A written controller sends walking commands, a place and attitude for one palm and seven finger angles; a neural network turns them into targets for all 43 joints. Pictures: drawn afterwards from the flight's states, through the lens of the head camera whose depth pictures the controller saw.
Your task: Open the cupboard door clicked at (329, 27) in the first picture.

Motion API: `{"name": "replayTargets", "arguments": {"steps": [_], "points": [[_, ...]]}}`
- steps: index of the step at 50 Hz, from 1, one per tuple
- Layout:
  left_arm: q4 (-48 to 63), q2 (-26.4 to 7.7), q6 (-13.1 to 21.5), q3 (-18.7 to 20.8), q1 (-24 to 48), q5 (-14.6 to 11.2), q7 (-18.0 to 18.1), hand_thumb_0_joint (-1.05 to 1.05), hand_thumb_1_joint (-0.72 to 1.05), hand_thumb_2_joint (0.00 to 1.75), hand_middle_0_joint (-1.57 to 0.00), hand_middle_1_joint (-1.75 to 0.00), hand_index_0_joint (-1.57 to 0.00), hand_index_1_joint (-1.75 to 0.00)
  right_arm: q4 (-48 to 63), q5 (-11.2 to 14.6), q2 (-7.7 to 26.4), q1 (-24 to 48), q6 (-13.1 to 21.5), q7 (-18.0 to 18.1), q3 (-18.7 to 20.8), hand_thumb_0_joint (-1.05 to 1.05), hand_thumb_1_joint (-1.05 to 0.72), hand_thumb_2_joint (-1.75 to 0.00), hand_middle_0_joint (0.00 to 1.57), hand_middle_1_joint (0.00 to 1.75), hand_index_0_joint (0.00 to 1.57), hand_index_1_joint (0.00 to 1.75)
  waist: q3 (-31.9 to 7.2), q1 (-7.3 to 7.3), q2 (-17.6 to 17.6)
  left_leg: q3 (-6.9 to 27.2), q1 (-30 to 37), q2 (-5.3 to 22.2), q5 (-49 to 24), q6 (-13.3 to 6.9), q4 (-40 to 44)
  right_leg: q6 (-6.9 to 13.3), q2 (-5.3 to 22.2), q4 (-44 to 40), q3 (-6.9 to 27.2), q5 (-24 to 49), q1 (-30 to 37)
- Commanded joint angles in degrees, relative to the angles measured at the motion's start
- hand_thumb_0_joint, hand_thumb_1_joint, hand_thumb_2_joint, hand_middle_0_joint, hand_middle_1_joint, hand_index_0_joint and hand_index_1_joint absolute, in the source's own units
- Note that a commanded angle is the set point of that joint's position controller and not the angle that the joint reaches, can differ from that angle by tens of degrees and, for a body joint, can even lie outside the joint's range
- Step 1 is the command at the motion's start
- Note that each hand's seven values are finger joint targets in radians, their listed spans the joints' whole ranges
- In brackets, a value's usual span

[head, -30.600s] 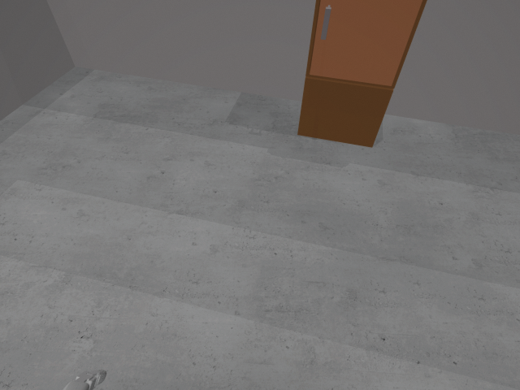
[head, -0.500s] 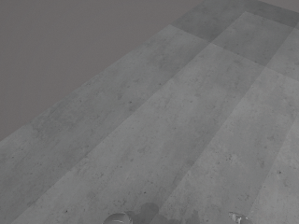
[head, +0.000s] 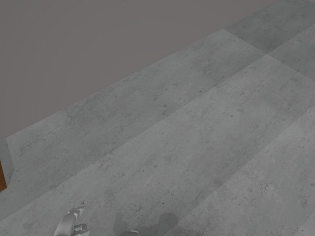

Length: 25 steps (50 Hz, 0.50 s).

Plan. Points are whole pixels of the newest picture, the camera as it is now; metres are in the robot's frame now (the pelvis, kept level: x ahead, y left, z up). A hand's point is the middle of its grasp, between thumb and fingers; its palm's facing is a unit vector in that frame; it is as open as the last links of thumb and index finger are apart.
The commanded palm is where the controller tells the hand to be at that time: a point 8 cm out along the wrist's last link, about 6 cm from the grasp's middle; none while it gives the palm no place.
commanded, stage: turn to face it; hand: left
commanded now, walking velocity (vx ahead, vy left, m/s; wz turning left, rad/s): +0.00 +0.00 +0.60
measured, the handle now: out of the picture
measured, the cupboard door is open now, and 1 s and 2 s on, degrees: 38 38 38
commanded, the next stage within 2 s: take the last steps up to it in 1.96 s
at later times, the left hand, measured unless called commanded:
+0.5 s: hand out of the picture -0.03 +0.22 -0.18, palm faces +0.36 -0.90 -0.26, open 7.4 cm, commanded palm none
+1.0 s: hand out of the picture +0.03 +0.16 -0.13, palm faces +0.55 -0.78 -0.30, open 7.4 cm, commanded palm none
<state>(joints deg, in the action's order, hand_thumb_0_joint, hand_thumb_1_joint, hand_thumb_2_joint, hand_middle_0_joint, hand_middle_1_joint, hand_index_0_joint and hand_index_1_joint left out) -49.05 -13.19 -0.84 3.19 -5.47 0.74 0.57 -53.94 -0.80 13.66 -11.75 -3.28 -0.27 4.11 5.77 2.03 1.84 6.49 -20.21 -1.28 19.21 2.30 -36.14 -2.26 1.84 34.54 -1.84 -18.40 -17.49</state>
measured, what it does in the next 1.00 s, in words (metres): steps on the spot, turning left: left foot, then right foot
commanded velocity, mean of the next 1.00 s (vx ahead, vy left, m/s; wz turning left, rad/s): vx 0.00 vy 0.00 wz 0.60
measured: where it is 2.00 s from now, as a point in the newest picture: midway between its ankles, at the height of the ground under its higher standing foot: outside the picture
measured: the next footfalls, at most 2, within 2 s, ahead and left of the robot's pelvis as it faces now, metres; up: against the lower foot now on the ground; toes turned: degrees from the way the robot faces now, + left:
left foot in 0.42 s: +0.02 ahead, +0.11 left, +0.00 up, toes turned +22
right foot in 0.88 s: +0.13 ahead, -0.13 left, +0.00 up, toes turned +30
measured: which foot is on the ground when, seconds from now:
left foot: up 0.00-0.40, down 0.42-0.88, up 0.90-1.00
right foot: down 0.00-0.42, up 0.44-0.86, down 0.88-1.00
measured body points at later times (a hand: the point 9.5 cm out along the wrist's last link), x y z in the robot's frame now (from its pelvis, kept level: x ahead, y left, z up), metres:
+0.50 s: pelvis +0.01 +0.00 -0.01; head +0.06 +0.04 +0.44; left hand -0.04 +0.27 -0.16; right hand +0.22 -0.20 -0.13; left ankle -0.02 +0.10 -0.73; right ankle -0.02 -0.13 -0.68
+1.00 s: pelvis +0.04 -0.06 +0.01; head +0.11 -0.07 +0.46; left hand +0.00 +0.20 -0.11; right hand +0.23 -0.26 -0.16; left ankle -0.05 +0.05 -0.64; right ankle +0.09 -0.15 -0.73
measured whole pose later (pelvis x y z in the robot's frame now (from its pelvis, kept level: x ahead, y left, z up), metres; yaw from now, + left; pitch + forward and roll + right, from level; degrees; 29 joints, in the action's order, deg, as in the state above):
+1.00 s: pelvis +0.04 -0.06 +0.01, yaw +36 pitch +0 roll +3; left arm -49.0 -10.0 -0.9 1.7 -7.9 1.0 1.3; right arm -55.0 -1.0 15.3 -11.3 -4.7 -0.9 5.4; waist 6.0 2.8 2.5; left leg 2.5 -29.4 -2.5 25.7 3.1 -64.6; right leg 1.8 3.6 32.0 -5.4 -18.3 -13.8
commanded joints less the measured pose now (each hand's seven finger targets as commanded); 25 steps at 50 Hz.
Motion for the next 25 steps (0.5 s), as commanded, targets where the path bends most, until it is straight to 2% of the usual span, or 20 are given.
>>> {"name": "replayTargets", "arguments": {"steps": [1,2,3,4,5,7,11,15,17,18,19,20,21,22,23,24,25], "points": [[1.85,-12.36,1.49,2.56,-8.64,0.52,1.78,0.00,0.90,0.90,-0.20,-0.30,-0.20,-0.30,6.61,0.06,6.98,3.79,1.15,0.21,2.17,0.00,-0.90,-0.90,0.20,0.30,0.20,0.30,-9.14,-4.26,-13.95,-0.94,-14.33,0.85,15.29,-0.18,-32.48,11.71,25.72,-16.49,17.81,23.67,12.96],[2.29,-9.59,1.49,1.96,-5.43,0.37,1.82,0.00,0.90,0.90,-0.20,-0.30,-0.20,-0.30,4.99,-0.09,6.51,3.63,0.69,0.00,2.24,0.00,-0.90,-0.90,0.20,0.30,0.20,0.30,-6.66,-2.64,-16.11,-1.56,-15.04,2.15,11.91,0.43,-35.70,10.48,21.72,-15.98,14.74,24.78,10.96],[2.90,-8.41,1.28,1.43,-3.66,0.17,1.67,0.00,0.90,0.90,-0.20,-0.30,-0.20,-0.30,4.25,-0.18,5.98,3.27,0.27,-0.37,2.12,0.00,-0.90,-0.90,0.20,0.30,0.20,0.30,-5.52,-1.50,-13.88,-3.21,-14.90,2.62,8.23,1.18,-37.08,9.35,18.36,-14.50,9.03,27.59,10.70],[3.12,-7.58,1.42,1.12,-3.23,0.08,1.54,0.00,0.90,0.90,-0.20,-0.30,-0.20,-0.30,4.00,-0.16,5.39,2.96,0.06,-0.75,1.71,0.00,-0.90,-0.90,0.20,0.30,0.20,0.30,-5.39,-1.01,-13.98,-4.39,-14.66,2.84,6.21,1.61,-36.40,8.45,16.57,-13.87,4.75,30.62,10.69],[2.88,-7.40,1.48,1.21,-3.67,0.18,1.55,0.00,0.90,0.90,-0.20,-0.30,-0.20,-0.30,3.84,0.06,4.58,3.14,-0.07,-1.05,1.51,0.00,-0.90,-0.90,0.20,0.30,0.20,0.30,-5.57,-0.94,-13.97,-5.38,-14.22,2.51,5.16,1.80,-34.03,7.46,15.39,-13.60,2.01,32.74,11.78],[2.52,-7.63,1.80,1.42,-6.44,0.21,1.59,0.00,0.90,0.90,-0.20,-0.30,-0.20,-0.30,4.00,0.08,4.13,4.70,-0.13,-1.20,1.14,0.00,-0.90,-0.90,0.20,0.30,0.20,0.30,-6.63,-2.06,-13.07,-7.15,-13.82,2.55,4.65,2.32,-28.60,6.99,15.28,-12.62,-0.23,37.70,16.09],[1.19,-9.06,1.79,2.06,-9.60,0.52,1.58,0.00,0.90,0.90,-0.20,-0.30,-0.20,-0.30,4.71,0.19,3.45,7.99,-0.05,-1.41,0.65,0.00,-0.90,-0.90,0.20,0.30,0.20,0.30,-6.66,-3.59,-11.72,-9.90,-10.77,2.62,5.49,2.27,-18.42,8.05,17.32,-11.54,-2.30,39.19,18.18],[0.58,-9.87,1.55,2.66,-10.28,0.97,1.40,0.00,0.90,0.90,-0.20,-0.30,-0.20,-0.30,5.86,0.28,3.11,9.73,0.38,-1.51,0.31,0.00,-0.90,-0.90,0.20,0.30,0.20,0.30,-6.50,-4.23,-14.24,-11.80,-6.44,2.42,6.46,0.96,-9.57,8.52,18.92,-9.54,-2.89,38.71,17.03],[0.64,-10.70,1.45,2.99,-9.98,0.92,1.21,0.00,0.90,0.90,-0.20,-0.30,-0.20,-0.30,6.07,0.31,3.66,8.59,0.77,-1.39,0.29,0.00,-0.90,-0.90,0.20,0.30,0.20,0.30,-7.36,-3.59,-13.84,-12.90,-2.64,1.84,5.01,0.09,-4.50,8.15,19.74,-7.39,-3.68,38.40,15.89],[0.63,-11.11,1.43,3.11,-9.38,0.79,1.07,0.00,0.90,0.90,-0.20,-0.30,-0.20,-0.30,5.83,0.23,4.05,6.95,0.97,-1.31,0.44,0.00,-0.90,-0.90,0.20,0.30,0.20,0.30,-8.24,-2.41,-12.80,-13.39,0.86,1.36,2.06,-0.33,-0.45,7.14,19.52,-4.97,-4.99,37.45,14.70],[0.73,-11.19,1.38,3.30,-8.42,0.43,0.91,0.00,0.90,0.90,-0.20,-0.30,-0.20,-0.30,5.21,-0.02,5.18,3.85,1.26,-1.22,0.75,0.00,-0.90,-0.90,0.20,0.30,0.20,0.30,-9.65,-0.43,-10.65,-13.41,7.21,0.94,-3.57,-1.02,5.61,5.37,18.58,-0.06,-7.15,35.07,11.63],[1.16,-9.95,1.18,2.99,-7.63,0.11,0.69,0.00,0.90,0.90,-0.20,-0.30,-0.20,-0.30,4.12,-0.26,8.44,-1.02,1.67,-1.19,1.62,0.00,-0.90,-0.90,0.20,0.30,0.20,0.30,-12.70,2.26,-3.04,-7.83,17.68,4.95,-14.66,-2.91,10.93,2.47,15.93,10.50,-9.44,25.60,4.10],[3.65,-5.70,0.74,1.94,-5.96,-0.50,0.18,0.00,0.90,0.90,-0.20,-0.30,-0.20,-0.30,3.74,-0.82,15.75,-5.16,1.99,-0.70,3.52,0.00,-0.90,-0.90,0.20,0.30,0.20,0.30,-13.56,4.65,15.90,16.77,25.77,22.42,-37.46,-12.02,13.45,-2.43,6.02,25.22,-9.93,-15.84,-14.45],[5.33,-6.14,-0.23,1.48,-2.55,0.08,0.67,0.00,0.90,0.90,-0.20,-0.30,-0.20,-0.30,2.58,-0.27,17.23,-8.14,1.52,-0.04,3.53,0.00,-0.90,-0.90,0.20,0.30,0.20,0.30,-15.10,5.14,11.91,19.64,24.90,26.79,-47.76,-17.20,12.98,-1.74,4.86,31.59,-1.25,-21.58,-17.48],[5.94,-6.73,-0.49,1.71,-2.23,0.22,0.78,0.00,0.90,0.90,-0.20,-0.30,-0.20,-0.30,3.36,-0.51,16.50,-5.88,1.43,0.24,3.06,0.00,-0.90,-0.90,0.20,0.30,0.20,0.30,-12.27,3.52,6.76,14.71,19.72,26.00,-36.79,-17.59,13.88,-1.22,6.14,33.10,0.78,-18.65,-16.72],[4.62,-6.21,-0.67,2.01,-1.56,0.53,0.77,0.00,0.90,0.90,-0.20,-0.30,-0.20,-0.30,4.36,-0.58,13.82,-2.99,1.90,0.82,2.57,0.00,-0.90,-0.90,0.20,0.30,0.20,0.30,-11.25,2.60,9.65,14.20,17.00,21.06,-32.83,-15.18,15.03,-1.64,5.64,33.64,1.33,-14.15,-17.42],[3.27,-6.54,-0.82,2.15,-2.12,0.54,0.50,0.00,0.90,0.90,-0.20,-0.30,-0.20,-0.30,5.30,-0.63,12.13,0.35,2.03,1.27,1.96,0.00,-0.90,-0.90,0.20,0.30,0.20,0.30,-9.87,0.96,9.75,11.42,14.53,18.56,-30.30,-13.41,15.44,-2.19,5.65,34.71,2.47,-9.89,-17.08]]}}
